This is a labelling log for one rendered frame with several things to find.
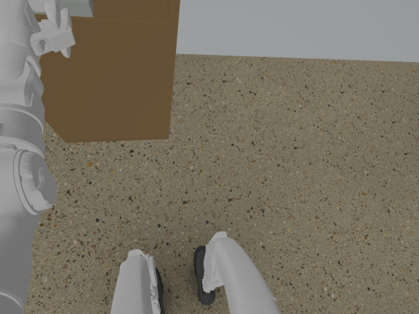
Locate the cabinet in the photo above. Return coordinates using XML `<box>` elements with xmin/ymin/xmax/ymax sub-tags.
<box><xmin>34</xmin><ymin>0</ymin><xmax>180</xmax><ymax>143</ymax></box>

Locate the left robot upper arm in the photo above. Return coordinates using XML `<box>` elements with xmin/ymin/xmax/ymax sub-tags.
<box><xmin>0</xmin><ymin>149</ymin><xmax>57</xmax><ymax>314</ymax></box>

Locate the robot left shin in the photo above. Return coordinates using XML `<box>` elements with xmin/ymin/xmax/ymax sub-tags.
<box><xmin>120</xmin><ymin>249</ymin><xmax>160</xmax><ymax>314</ymax></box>

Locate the handle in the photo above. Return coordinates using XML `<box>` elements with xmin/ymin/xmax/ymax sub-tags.
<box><xmin>32</xmin><ymin>0</ymin><xmax>94</xmax><ymax>18</ymax></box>

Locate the robot shin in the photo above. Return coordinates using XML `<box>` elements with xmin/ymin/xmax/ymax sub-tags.
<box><xmin>120</xmin><ymin>249</ymin><xmax>160</xmax><ymax>314</ymax></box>
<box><xmin>202</xmin><ymin>232</ymin><xmax>227</xmax><ymax>292</ymax></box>

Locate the robot right shin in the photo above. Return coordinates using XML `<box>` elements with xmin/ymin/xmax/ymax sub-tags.
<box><xmin>202</xmin><ymin>232</ymin><xmax>227</xmax><ymax>292</ymax></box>

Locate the drawer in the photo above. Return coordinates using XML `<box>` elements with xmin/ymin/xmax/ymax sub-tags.
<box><xmin>45</xmin><ymin>0</ymin><xmax>167</xmax><ymax>22</ymax></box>

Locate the left robot forearm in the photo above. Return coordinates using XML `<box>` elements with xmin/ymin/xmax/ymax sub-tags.
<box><xmin>0</xmin><ymin>43</ymin><xmax>45</xmax><ymax>160</ymax></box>

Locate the left robot hand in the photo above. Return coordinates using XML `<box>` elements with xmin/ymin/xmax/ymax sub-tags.
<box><xmin>0</xmin><ymin>0</ymin><xmax>76</xmax><ymax>61</ymax></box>

